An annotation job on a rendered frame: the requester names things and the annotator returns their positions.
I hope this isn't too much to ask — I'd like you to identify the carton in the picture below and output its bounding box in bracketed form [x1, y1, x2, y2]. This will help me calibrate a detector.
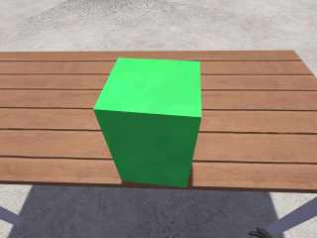
[93, 58, 202, 188]

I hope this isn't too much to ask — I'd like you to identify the table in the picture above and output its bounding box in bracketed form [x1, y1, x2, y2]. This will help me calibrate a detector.
[0, 50, 317, 236]

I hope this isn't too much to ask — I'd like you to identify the robot right hand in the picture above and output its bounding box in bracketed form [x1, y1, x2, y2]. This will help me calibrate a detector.
[248, 227, 272, 238]

